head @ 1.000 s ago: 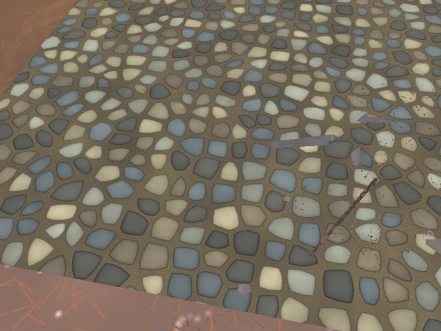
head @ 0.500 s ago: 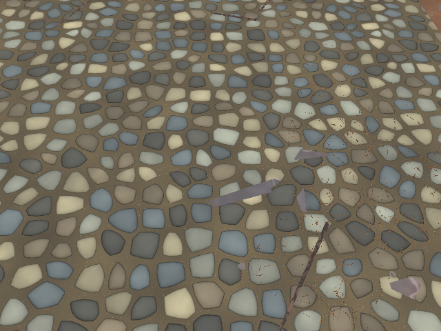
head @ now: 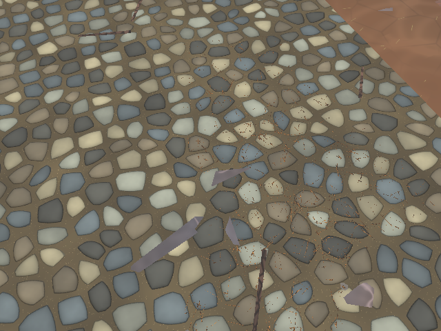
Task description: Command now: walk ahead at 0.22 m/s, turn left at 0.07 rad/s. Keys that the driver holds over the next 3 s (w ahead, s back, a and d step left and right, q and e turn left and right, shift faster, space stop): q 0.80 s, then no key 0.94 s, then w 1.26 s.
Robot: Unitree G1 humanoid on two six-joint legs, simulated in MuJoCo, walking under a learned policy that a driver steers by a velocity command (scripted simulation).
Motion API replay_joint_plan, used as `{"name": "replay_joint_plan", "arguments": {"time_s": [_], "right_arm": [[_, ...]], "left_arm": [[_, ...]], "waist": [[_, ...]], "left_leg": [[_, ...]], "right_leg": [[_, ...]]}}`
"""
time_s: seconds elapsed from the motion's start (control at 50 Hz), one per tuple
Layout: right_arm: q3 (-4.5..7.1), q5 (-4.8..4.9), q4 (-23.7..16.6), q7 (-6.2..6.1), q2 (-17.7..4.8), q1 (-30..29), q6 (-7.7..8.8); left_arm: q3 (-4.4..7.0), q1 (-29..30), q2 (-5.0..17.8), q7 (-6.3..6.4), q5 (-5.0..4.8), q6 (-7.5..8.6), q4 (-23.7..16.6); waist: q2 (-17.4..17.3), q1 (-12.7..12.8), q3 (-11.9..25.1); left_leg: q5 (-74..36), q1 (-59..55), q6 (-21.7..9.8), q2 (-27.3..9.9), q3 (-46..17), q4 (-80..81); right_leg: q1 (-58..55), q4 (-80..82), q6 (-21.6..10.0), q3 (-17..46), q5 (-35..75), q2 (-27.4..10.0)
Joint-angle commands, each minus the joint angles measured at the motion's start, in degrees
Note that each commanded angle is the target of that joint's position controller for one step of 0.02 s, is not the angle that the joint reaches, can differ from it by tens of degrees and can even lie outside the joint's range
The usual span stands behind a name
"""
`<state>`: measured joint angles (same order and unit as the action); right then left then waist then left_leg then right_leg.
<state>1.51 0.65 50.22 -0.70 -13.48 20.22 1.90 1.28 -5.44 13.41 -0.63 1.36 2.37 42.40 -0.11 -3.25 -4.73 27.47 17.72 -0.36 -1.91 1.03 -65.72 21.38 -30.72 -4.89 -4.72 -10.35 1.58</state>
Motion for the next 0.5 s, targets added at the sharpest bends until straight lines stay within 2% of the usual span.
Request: {"name": "replay_joint_plan", "arguments": {"time_s": [0.02, 0.04, 0.06, 0.08, 0.12, 0.2, 0.24, 0.32, 0.38, 0.4, 0.42, 0.44, 0.46, 0.48, 0.5], "right_arm": [[1.43, -1.57, -0.6, 0.10, -5.4, 5.7, -1.12], [1.68, -1.85, 0.1, 0.33, -4.9, 6.6, -1.87], [1.86, -1.70, 0.2, 0.58, -4.3, 7.2, -2.31], [2.01, -1.58, 0.0, 0.73, -3.8, 6.9, -2.60], [2.37, -1.81, -0.7, 0.88, -3.6, 4.5, -3.05], [2.17, -2.37, -3.5, 1.47, -2.8, -2.5, -3.85], [1.98, -2.48, -4.7, 1.79, -2.5, -4.6, -4.12], [2.27, -2.46, -6.8, 2.13, -3.3, -6.7, -4.48], [2.46, -2.06, -8.2, 2.12, -3.4, -6.7, -3.99], [2.47, -2.07, -8.3, 2.00, -3.4, -5.4, -3.32], [3.35, -2.54, -7.8, 1.45, -6.8, -3.0, -2.45], [5.42, -2.40, -8.8, 0.80, -15.5, -1.9, -1.98], [6.19, -0.83, -7.0, 0.65, -15.9, 4.3, -2.42], [5.69, -0.60, -6.8, 0.39, -13.9, 3.2, -2.85], [4.98, -0.74, -7.4, 0.01, -11.5, -1.4, -3.42]], "left_arm": [[0.97, -6.2, 4.2, 1.34, -1.00, 0.63, 0.2], [0.76, -6.3, 4.1, 1.34, -0.74, 1.03, 0.3], [1.01, -6.3, 5.1, 1.37, -0.56, 1.42, 0.6], [1.35, -5.9, 6.1, 1.48, -0.58, 1.65, 0.8], [1.39, -5.7, 6.0, 1.86, -0.55, 1.61, 1.1], [1.43, -7.6, 5.5, 2.73, -0.50, 0.48, 2.3], [1.82, -9.1, 6.3, 2.83, -0.28, -0.07, 2.9], [2.79, -9.9, 8.2, 2.60, 0.11, -1.48, 3.4], [3.52, -9.8, 9.4, 2.72, -0.04, -2.41, 3.6], [3.80, -9.9, 9.9, 2.81, -0.08, -2.76, 3.9], [3.71, -11.8, 8.9, 2.67, 0.16, -2.93, 3.9], [2.63, -11.6, 4.6, 2.25, -0.24, -3.03, 0.5], [2.52, -6.5, 5.6, 2.74, -0.17, -4.15, -0.5], [2.60, -5.9, 5.9, 2.66, -0.34, -4.63, -0.6], [2.58, -5.3, 5.6, 2.51, -0.72, -4.42, -0.2]], "waist": [[4.3, 1.6, 7.7], [4.4, 1.1, 8.4], [4.3, 0.3, 9.2], [4.6, -0.2, 8.9], [5.5, 0.0, 8.0], [6.9, 2.0, 5.8], [6.5, 3.0, 5.8], [6.4, 4.0, 5.3], [5.5, 3.8, 5.2], [3.5, 2.5, 5.8], [-3.8, 1.7, 8.1], [-18.1, 2.7, 8.9], [-13.5, -2.1, 11.9], [-7.9, -0.7, 9.6], [-5.4, 1.0, 6.2]], "left_leg": [[-4.6, 7.3, 0.2, -1.8, -3.8, 1.1], [-6.6, 4.3, 0.5, -0.7, -3.3, 1.4], [-8.1, 3.6, 0.7, 0.0, -2.6, 1.5], [-9.4, 4.1, 1.0, 0.3, -1.9, 1.8], [-12.1, 6.6, 1.1, 0.1, -1.2, 3.5], [-15.7, 9.1, 1.2, -1.2, 0.3, 13.3], [-14.8, 8.2, 0.6, -1.1, 1.4, 17.2], [-8.4, 6.6, -1.2, -0.3, 3.0, 22.2], [-6.3, 3.1, -3.0, 0.7, 4.0, 29.7], [-12.4, -1.1, -3.7, 1.1, 3.6, 36.5], [-22.5, -7.4, -5.5, -2.3, -3.7, 43.1], [-50.9, -15.6, -13.5, -18.3, -26.1, 44.6], [-57.6, -16.5, -21.6, -21.7, -29.4, 45.3], [-54.4, -15.4, -21.6, -19.0, -24.9, 45.1], [-47.9, -12.2, -19.1, -15.2, -20.7, 46.1]], "right_leg": [[-14.6, 12.2, -5.6, 9.2, 46.2, -17.1], [-12.1, 13.1, -5.2, 7.1, 47.8, -16.5], [-11.6, 13.6, -5.5, 5.4, 49.0, -16.3], [-10.9, 14.1, -5.8, 3.7, 48.6, -16.1], [-10.8, 14.6, -5.9, 1.1, 44.5, -15.6], [-12.0, 14.5, -6.3, -1.7, 33.6, -15.6], [-13.1, 13.6, -7.0, -1.8, 31.2, -17.0], [-14.7, 10.2, -7.4, -0.7, 26.8, -19.8], [-15.3, 5.0, -5.7, -0.5, 23.3, -20.7], [-13.9, 0.8, -3.3, -2.0, 20.2, -19.5], [-10.3, -8.8, 0.5, -5.0, 12.1, -15.5], [5.4, -23.5, 5.4, -8.8, -16.8, -4.6], [9.8, -33.6, 6.3, 0.7, -30.3, -0.1], [11.8, -37.8, 6.6, 4.3, -26.8, -1.8], [12.5, -36.9, 6.6, 5.5, -21.6, -2.8]]}}
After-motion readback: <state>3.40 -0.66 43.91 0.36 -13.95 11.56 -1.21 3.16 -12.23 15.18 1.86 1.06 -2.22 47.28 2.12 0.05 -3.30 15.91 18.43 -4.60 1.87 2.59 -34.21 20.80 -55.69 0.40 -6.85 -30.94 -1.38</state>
